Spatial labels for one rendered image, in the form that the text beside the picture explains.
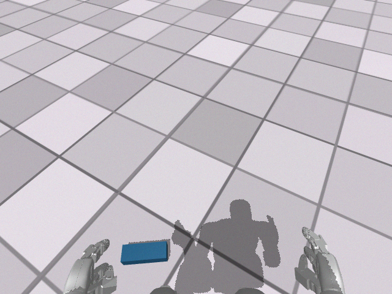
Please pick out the carton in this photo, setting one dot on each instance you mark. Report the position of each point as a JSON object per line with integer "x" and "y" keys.
{"x": 144, "y": 253}

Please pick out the left robot hand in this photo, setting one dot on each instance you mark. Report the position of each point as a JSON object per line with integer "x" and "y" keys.
{"x": 84, "y": 278}

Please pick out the right robot hand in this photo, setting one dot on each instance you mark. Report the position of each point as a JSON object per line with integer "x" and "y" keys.
{"x": 327, "y": 274}

